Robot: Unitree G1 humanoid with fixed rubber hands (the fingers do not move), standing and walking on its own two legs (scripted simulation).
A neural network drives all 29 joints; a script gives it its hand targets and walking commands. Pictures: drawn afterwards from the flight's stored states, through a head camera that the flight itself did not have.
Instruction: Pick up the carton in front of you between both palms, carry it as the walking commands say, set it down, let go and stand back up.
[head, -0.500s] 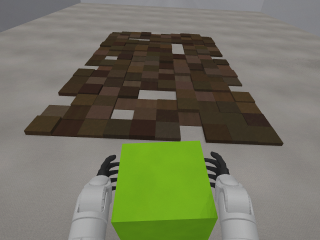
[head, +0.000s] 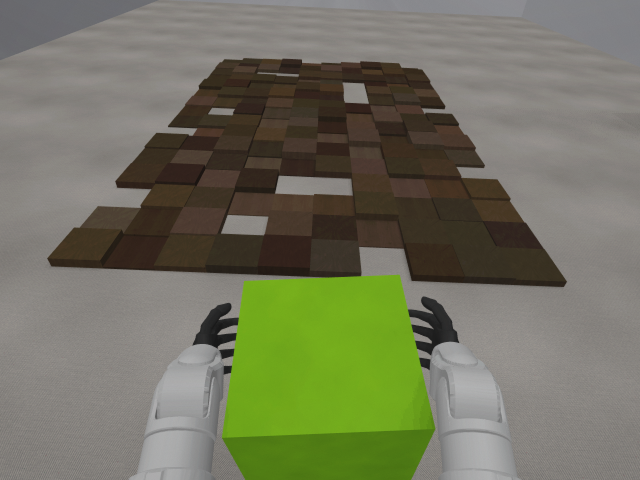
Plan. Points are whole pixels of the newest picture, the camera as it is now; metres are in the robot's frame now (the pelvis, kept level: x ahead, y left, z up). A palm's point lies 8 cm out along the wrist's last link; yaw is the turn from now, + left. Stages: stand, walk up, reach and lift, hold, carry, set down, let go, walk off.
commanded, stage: hold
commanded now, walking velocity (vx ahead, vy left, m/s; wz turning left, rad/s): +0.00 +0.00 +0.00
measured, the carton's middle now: (326, 391) +0.29 +0.00 -0.02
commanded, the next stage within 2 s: carry in 0.40 s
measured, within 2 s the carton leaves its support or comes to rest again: neither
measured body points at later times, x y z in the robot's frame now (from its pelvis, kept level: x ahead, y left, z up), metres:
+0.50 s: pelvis +0.01 +0.00 +0.00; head -0.04 +0.00 +0.44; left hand +0.30 +0.15 +0.04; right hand +0.31 -0.15 +0.06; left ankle +0.02 +0.13 -0.74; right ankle +0.02 -0.13 -0.74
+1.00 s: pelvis +0.19 -0.01 +0.00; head +0.17 +0.00 +0.45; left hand +0.47 +0.14 +0.09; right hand +0.46 -0.17 +0.10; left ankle +0.08 +0.10 -0.74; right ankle +0.27 -0.13 -0.72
